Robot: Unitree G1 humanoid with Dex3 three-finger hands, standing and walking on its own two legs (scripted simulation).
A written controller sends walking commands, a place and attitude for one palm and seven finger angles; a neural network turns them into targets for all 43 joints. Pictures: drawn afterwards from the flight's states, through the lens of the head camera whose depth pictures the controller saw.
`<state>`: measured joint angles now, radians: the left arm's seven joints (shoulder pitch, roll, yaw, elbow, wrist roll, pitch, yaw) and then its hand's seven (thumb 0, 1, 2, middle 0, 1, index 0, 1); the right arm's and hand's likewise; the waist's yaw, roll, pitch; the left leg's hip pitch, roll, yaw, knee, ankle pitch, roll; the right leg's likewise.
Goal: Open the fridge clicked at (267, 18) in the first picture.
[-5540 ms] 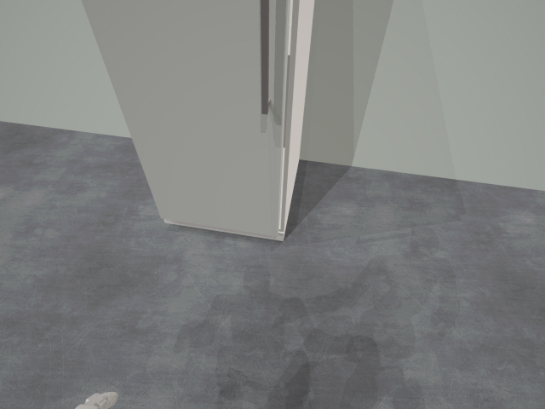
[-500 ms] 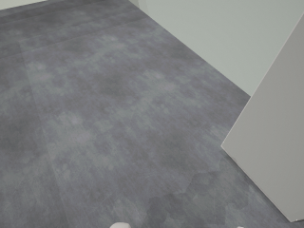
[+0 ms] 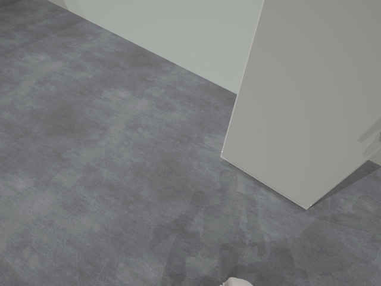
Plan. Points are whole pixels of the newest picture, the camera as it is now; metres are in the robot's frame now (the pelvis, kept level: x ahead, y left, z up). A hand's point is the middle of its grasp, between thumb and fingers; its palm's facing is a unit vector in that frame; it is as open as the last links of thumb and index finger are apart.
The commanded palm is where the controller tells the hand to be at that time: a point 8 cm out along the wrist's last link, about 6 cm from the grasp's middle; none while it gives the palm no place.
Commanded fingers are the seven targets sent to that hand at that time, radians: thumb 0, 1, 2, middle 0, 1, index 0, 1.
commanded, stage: turn to face it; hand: right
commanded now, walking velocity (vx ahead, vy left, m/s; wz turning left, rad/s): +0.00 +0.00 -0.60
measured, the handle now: out of the picture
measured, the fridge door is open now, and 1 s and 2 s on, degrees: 0 0 0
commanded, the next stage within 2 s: take the last steps up to it in 0.80 s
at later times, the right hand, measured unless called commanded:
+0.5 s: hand out of the picture +0.06 -0.28 -0.15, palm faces +0.28 +0.92 -0.26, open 7.4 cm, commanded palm none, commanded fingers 0.00 -0.90 -0.90 0.20 0.30 0.20 0.30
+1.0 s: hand out of the picture -0.06 -0.17 -0.15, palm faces +0.50 +0.83 -0.25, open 7.4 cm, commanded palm none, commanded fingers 0.00 -0.90 -0.90 0.20 0.30 0.20 0.30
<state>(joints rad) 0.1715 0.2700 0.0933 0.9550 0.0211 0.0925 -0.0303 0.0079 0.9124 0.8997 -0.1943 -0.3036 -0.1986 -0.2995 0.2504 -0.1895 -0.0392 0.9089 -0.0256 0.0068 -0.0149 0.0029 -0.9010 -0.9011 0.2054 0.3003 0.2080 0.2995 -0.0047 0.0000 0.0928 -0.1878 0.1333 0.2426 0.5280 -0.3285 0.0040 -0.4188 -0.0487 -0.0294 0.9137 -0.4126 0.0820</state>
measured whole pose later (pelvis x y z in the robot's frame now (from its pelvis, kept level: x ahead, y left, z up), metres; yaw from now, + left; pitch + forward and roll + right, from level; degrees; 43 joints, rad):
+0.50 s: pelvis +0.00 -0.04 +0.00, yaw -15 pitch +0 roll +1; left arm 0.21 0.20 0.05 0.91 0.02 0.03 -0.01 0.00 0.91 0.90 -0.20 -0.30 -0.21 -0.30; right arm 0.13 -0.26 -0.07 0.89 -0.01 0.05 -0.01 0.00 -0.91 -0.90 0.20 0.30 0.20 0.30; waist 0.02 0.01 0.07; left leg -0.46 0.08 0.00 0.98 -0.40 -0.11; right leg -0.23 0.06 0.08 0.46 -0.23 -0.05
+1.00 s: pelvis +0.00 +0.02 +0.00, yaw -28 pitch -1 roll -2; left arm 0.22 0.25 0.08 1.02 0.03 0.08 -0.01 0.01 0.91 0.90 -0.20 -0.30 -0.20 -0.30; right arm 0.28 -0.16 -0.03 0.96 -0.02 -0.01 -0.02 0.00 -0.90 -0.90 0.20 0.30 0.21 0.30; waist -0.01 -0.02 0.05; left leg -0.19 0.07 0.18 0.48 -0.27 0.04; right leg -0.40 -0.04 0.03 1.01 -0.39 0.07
